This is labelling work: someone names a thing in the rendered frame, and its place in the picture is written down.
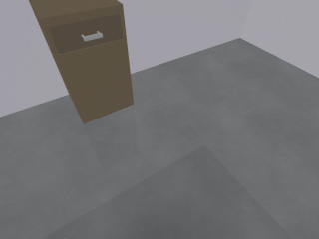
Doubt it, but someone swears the drawer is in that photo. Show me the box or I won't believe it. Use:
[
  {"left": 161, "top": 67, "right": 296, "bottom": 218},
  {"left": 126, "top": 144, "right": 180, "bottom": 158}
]
[{"left": 47, "top": 13, "right": 124, "bottom": 55}]

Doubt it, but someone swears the cabinet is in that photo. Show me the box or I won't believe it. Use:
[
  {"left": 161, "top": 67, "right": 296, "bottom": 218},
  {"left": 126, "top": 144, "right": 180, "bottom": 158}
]
[{"left": 29, "top": 0, "right": 134, "bottom": 124}]

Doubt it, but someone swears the handle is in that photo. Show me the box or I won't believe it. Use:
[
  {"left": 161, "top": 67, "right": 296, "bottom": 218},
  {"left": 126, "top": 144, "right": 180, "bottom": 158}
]
[{"left": 81, "top": 31, "right": 103, "bottom": 42}]

